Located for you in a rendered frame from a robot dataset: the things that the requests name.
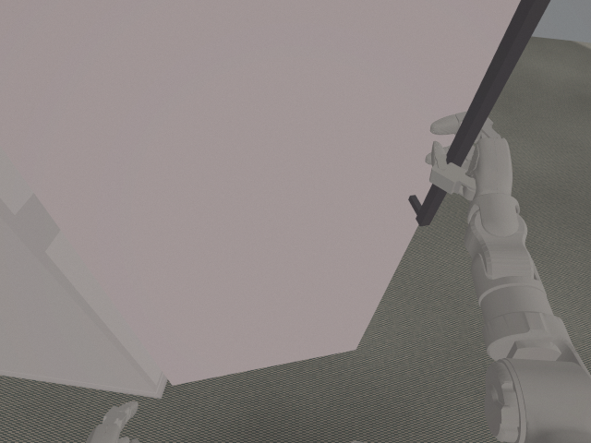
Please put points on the robot right forearm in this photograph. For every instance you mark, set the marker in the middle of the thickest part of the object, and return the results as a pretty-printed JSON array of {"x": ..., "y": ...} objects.
[{"x": 519, "y": 322}]

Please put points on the handle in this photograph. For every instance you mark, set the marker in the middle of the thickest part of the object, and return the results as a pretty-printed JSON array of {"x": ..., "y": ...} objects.
[{"x": 513, "y": 43}]

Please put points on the robot right hand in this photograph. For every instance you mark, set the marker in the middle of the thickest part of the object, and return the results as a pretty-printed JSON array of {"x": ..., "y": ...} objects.
[{"x": 489, "y": 162}]

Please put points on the fridge door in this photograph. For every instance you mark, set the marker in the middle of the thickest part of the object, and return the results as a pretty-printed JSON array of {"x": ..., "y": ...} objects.
[{"x": 235, "y": 174}]

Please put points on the robot left hand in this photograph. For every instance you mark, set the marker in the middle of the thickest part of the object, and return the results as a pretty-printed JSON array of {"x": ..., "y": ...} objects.
[{"x": 113, "y": 423}]

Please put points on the robot right upper arm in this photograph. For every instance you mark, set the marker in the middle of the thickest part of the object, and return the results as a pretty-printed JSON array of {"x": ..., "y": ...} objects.
[{"x": 538, "y": 401}]

